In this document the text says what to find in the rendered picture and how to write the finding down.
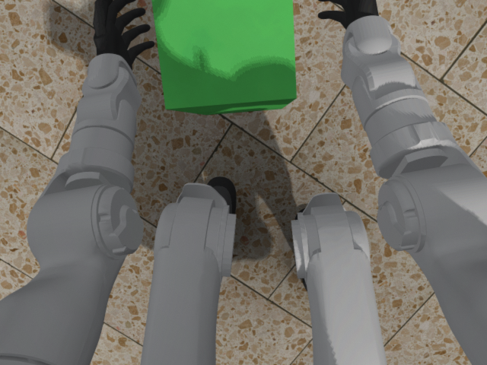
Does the right robot upper arm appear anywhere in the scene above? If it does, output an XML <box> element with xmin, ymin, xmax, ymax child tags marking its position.
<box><xmin>377</xmin><ymin>163</ymin><xmax>487</xmax><ymax>365</ymax></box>

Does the left robot forearm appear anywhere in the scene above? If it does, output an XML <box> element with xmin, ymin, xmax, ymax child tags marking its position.
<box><xmin>27</xmin><ymin>53</ymin><xmax>142</xmax><ymax>257</ymax></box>

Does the right robot hand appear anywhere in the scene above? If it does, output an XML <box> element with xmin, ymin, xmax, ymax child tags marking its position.
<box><xmin>318</xmin><ymin>0</ymin><xmax>379</xmax><ymax>29</ymax></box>

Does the robot left shin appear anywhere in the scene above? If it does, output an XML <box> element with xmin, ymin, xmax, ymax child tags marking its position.
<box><xmin>154</xmin><ymin>182</ymin><xmax>227</xmax><ymax>258</ymax></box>

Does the left robot thigh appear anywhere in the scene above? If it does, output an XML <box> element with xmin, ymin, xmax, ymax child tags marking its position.
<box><xmin>140</xmin><ymin>197</ymin><xmax>237</xmax><ymax>365</ymax></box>

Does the right robot forearm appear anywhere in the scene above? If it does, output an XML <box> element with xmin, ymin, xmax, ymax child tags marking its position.
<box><xmin>341</xmin><ymin>15</ymin><xmax>487</xmax><ymax>179</ymax></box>

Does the left robot hand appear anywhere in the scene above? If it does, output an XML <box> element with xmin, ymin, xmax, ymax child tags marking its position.
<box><xmin>93</xmin><ymin>0</ymin><xmax>154</xmax><ymax>69</ymax></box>

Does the carton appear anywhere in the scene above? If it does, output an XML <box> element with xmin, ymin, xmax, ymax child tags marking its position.
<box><xmin>151</xmin><ymin>0</ymin><xmax>297</xmax><ymax>115</ymax></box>

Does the left robot upper arm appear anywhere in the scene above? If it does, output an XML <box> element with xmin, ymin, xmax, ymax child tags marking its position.
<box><xmin>0</xmin><ymin>184</ymin><xmax>144</xmax><ymax>365</ymax></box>

